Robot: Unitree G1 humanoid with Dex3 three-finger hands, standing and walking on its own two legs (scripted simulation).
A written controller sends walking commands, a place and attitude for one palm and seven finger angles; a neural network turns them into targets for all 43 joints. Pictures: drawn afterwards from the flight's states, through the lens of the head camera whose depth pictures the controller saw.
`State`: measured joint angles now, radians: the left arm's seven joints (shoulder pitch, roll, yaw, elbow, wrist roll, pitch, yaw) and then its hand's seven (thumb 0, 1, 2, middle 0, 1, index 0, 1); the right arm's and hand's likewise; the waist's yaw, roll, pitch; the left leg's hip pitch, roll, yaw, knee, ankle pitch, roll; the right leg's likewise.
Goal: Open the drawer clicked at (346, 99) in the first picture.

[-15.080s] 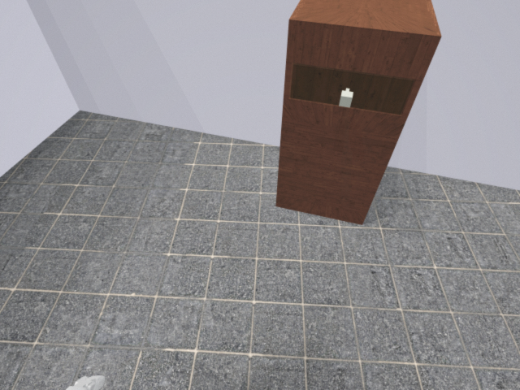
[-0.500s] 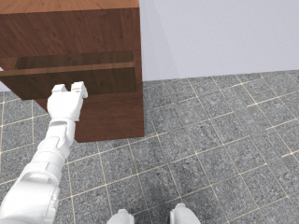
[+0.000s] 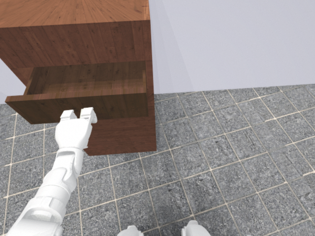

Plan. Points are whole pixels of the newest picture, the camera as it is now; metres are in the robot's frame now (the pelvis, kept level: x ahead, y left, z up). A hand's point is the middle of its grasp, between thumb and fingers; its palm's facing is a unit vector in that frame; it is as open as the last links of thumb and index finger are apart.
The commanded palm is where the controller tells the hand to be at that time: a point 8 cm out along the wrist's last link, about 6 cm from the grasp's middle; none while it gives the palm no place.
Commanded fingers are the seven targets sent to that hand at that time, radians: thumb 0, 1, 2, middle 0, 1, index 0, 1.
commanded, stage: pull the drawer open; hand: left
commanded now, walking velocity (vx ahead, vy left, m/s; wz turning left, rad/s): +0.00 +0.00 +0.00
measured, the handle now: (82, 121) +0.43 +0.24 -0.02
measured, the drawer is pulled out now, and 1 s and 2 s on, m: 0.13 0.24 0.30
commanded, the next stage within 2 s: open the thumb to release the handle in 1.66 s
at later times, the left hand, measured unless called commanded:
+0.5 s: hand (80, 156) +0.33 +0.22 -0.04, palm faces -0.03 -0.05 -1.00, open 7.0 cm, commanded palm +0.29 +0.23 +0.01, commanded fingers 0.00 0.90 0.90 -0.40 -1.35 -0.40 -1.35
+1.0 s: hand (77, 181) +0.26 +0.22 -0.04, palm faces -0.03 -0.06 -1.00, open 7.0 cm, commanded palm +0.23 +0.22 +0.01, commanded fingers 0.00 0.90 0.90 -0.40 -1.35 -0.40 -1.35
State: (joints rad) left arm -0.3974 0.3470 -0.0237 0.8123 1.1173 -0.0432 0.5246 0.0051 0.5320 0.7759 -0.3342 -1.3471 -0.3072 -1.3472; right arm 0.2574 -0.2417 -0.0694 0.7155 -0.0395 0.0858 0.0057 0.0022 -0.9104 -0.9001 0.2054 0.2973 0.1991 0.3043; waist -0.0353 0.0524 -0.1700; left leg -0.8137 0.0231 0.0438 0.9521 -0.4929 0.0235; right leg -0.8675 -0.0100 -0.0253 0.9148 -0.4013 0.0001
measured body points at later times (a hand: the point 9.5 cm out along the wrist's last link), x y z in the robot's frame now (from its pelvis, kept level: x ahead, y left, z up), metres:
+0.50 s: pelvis +0.00 +0.00 +0.00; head +0.08 -0.02 +0.45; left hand +0.32 +0.22 +0.01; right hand +0.12 -0.26 -0.13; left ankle -0.03 +0.10 -0.68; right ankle +0.01 -0.12 -0.68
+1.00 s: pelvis +0.01 -0.01 +0.01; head +0.07 -0.02 +0.45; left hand +0.26 +0.22 +0.01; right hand +0.18 -0.25 -0.11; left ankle -0.03 +0.10 -0.68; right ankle +0.01 -0.12 -0.68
